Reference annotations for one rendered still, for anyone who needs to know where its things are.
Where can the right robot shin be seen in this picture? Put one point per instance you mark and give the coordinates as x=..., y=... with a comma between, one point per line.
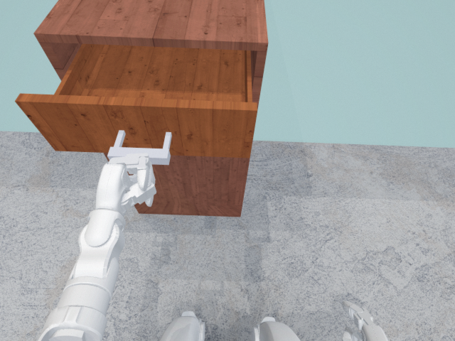
x=268, y=319

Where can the robot right thigh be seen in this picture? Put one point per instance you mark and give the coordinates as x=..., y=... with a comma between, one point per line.
x=273, y=331

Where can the handle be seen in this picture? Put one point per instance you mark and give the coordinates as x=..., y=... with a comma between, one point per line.
x=157, y=156

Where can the robot left forearm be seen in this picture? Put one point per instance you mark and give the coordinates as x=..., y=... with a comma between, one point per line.
x=80, y=313

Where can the robot right hand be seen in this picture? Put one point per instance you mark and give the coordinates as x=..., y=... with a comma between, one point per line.
x=364, y=322

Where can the robot left hand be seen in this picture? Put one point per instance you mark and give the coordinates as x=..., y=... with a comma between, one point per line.
x=114, y=182

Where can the cabinet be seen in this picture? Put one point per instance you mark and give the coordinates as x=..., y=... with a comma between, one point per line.
x=189, y=185

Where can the drawer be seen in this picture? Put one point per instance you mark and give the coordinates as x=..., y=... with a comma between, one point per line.
x=202, y=96

